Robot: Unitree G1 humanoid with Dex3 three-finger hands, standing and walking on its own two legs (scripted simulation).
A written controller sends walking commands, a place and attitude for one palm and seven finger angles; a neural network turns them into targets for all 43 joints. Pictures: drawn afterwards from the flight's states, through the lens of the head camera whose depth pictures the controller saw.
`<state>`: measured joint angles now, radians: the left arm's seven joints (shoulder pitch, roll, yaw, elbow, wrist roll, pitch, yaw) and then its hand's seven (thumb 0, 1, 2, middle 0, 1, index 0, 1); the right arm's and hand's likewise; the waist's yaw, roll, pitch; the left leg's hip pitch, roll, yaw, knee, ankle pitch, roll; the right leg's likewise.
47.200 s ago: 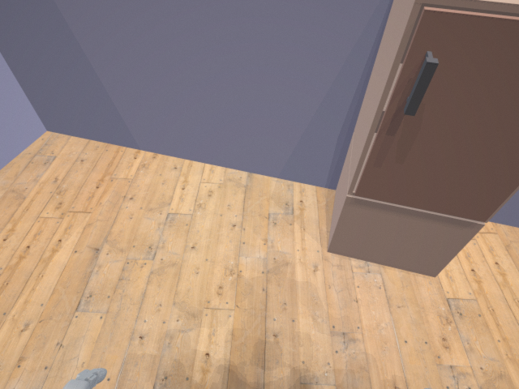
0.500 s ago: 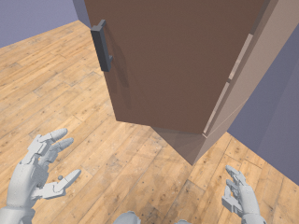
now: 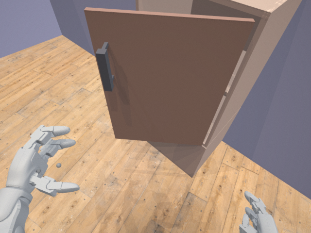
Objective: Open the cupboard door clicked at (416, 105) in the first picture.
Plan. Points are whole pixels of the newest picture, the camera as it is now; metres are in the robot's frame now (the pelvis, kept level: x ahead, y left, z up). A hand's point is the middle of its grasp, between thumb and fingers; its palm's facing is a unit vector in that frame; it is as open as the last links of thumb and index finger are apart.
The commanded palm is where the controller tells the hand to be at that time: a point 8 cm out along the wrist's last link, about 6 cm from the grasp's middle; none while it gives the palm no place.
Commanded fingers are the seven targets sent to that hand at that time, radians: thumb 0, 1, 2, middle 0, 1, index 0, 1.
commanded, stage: raise the hand with hooked fingers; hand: left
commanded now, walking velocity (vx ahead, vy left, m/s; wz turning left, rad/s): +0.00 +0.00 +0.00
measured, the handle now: (107, 67) +0.54 +0.19 +0.13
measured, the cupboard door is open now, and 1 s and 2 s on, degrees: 38 38 38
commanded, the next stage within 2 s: move the hooked fingers beside the handle in 0.94 s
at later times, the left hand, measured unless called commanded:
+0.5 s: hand (21, 122) +0.30 +0.31 +0.16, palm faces +0.07 -1.00 -0.06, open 14.0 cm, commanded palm +0.26 +0.34 +0.15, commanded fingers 0.00 -0.50 0.30 -0.30 -1.20 -0.30 -1.20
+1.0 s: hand (49, 126) +0.30 +0.26 +0.14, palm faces +0.05 -1.00 -0.05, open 14.0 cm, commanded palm +0.26 +0.30 +0.15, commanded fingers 0.00 -0.50 0.30 -0.30 -1.20 -0.30 -1.20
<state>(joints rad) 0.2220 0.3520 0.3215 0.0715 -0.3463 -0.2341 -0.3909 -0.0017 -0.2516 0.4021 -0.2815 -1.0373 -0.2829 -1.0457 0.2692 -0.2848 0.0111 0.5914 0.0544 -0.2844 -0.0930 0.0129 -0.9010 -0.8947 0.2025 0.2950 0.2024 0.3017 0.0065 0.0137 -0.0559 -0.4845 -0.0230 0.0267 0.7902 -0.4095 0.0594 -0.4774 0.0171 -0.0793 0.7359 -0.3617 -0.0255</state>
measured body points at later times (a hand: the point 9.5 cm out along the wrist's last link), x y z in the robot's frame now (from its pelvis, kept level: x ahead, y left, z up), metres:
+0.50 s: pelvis +0.00 +0.01 +0.02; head +0.01 +0.01 +0.47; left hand +0.29 +0.36 +0.16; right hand +0.18 -0.21 -0.06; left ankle +0.00 +0.08 -0.71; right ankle +0.01 -0.11 -0.71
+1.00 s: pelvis +0.01 -0.02 +0.02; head +0.02 -0.04 +0.47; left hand +0.29 +0.31 +0.15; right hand +0.18 -0.26 -0.06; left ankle +0.00 +0.08 -0.71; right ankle +0.01 -0.11 -0.71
